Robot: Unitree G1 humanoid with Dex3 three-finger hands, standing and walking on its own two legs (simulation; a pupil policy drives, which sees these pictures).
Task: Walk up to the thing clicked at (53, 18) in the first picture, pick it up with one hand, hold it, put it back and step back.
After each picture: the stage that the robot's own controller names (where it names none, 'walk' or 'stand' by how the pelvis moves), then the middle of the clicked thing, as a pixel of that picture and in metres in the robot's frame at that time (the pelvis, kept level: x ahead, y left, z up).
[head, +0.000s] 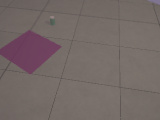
stand; (52, 20) +1.83 +0.38 -0.72
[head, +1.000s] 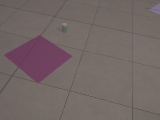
walk; (64, 27) +1.72 +0.16 -0.71
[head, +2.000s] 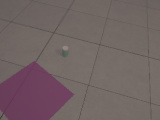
walk; (65, 51) +1.17 +0.11 -0.71
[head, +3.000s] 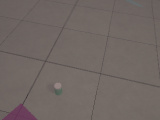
walk; (58, 89) +0.73 +0.17 -0.71
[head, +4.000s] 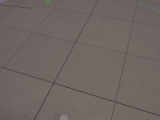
walk; out of the picture +0.44 +0.18 -0.71
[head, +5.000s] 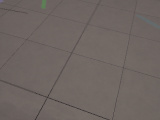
stand; out of the picture +0.31 +0.14 -0.72
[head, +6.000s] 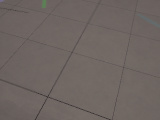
stand; out of the picture +0.32 +0.14 -0.72
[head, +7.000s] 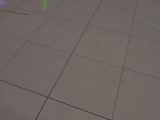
stand; out of the picture +0.33 +0.15 -0.73
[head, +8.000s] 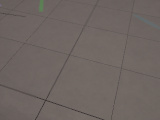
stand; out of the picture +0.31 +0.17 -0.73
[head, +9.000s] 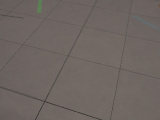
stand; out of the picture +0.30 +0.17 -0.73
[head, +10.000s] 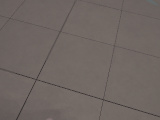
go down; out of the picture +0.33 +0.17 -0.68
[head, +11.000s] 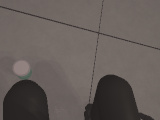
go down; (23, 70) +0.39 +0.20 -0.30
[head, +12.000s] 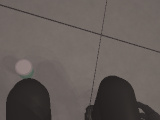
close in; (25, 69) +0.39 +0.20 -0.29
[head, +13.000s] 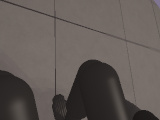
close in; out of the picture +0.39 +0.23 -0.22
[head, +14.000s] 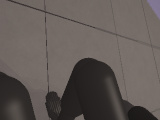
close; out of the picture +0.38 +0.24 -0.22
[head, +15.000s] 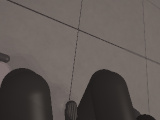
lift; out of the picture +0.32 +0.23 -0.16
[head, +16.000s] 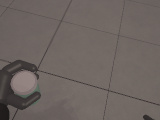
lift; (27, 89) +0.31 +0.17 +0.02
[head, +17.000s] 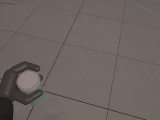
hold; (32, 88) +0.32 +0.17 +0.02
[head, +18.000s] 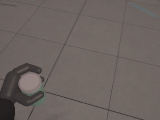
hold; (33, 90) +0.32 +0.17 +0.01
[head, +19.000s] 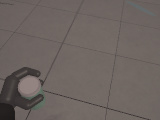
crouch; (33, 93) +0.31 +0.17 +0.00
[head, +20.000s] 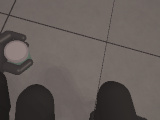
lower; (19, 57) +0.41 +0.19 -0.08
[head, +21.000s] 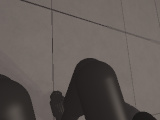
lower; out of the picture +0.40 +0.26 -0.21
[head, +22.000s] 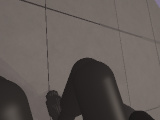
lower; out of the picture +0.39 +0.25 -0.23
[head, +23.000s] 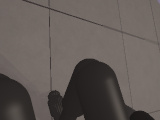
lower; out of the picture +0.38 +0.25 -0.23
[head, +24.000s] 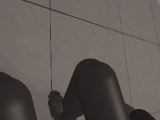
lower; out of the picture +0.37 +0.25 -0.23
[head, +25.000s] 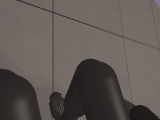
loosen; out of the picture +0.35 +0.21 -0.23
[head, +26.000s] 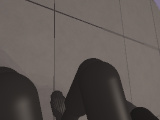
withdraw; out of the picture +0.36 +0.22 -0.22
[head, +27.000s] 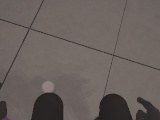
walk; (49, 88) +0.36 +0.16 -0.44
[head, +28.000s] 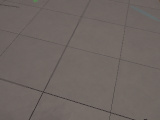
stand; out of the picture +0.30 +0.14 -0.66
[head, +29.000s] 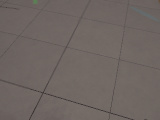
stand; out of the picture +0.30 +0.15 -0.67
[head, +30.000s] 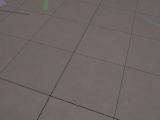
stand; out of the picture +0.31 +0.14 -0.72
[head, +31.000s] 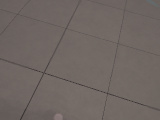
walk; (58, 119) +0.35 +0.09 -0.70
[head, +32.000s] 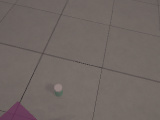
walk; (58, 90) +0.57 +0.14 -0.70
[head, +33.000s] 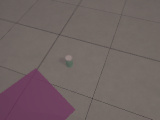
walk; (69, 61) +0.92 +0.16 -0.70
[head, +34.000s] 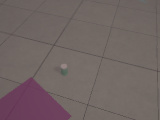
stand; (64, 69) +0.96 +0.16 -0.71
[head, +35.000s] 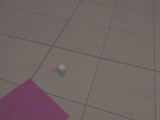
stand; (62, 70) +0.97 +0.17 -0.73
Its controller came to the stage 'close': yes
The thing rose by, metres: 0.72
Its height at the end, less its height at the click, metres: +0.00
